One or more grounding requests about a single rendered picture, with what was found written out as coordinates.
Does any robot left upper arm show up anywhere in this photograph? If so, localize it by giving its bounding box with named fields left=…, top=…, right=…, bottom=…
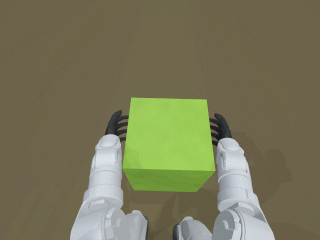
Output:
left=70, top=206, right=131, bottom=240

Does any robot left forearm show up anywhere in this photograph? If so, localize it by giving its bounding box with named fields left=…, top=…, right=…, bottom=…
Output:
left=70, top=134, right=124, bottom=240

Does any robot left thigh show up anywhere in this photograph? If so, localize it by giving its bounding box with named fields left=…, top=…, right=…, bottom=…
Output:
left=125, top=213, right=148, bottom=240

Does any robot right upper arm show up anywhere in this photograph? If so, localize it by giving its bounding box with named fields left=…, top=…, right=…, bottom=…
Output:
left=211, top=208, right=275, bottom=240

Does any robot right forearm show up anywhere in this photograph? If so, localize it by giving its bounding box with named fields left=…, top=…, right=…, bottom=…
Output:
left=215, top=138, right=269, bottom=225

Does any left robot shin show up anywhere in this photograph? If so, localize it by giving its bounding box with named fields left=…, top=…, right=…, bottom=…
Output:
left=132, top=210, right=144, bottom=217

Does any carton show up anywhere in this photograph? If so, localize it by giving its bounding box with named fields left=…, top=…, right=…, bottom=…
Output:
left=122, top=97, right=216, bottom=192

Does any left robot hand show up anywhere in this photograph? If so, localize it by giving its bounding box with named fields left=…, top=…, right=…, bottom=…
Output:
left=105, top=110, right=129, bottom=142

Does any right robot hand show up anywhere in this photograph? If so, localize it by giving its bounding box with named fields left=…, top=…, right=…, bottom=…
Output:
left=209, top=113, right=232, bottom=147

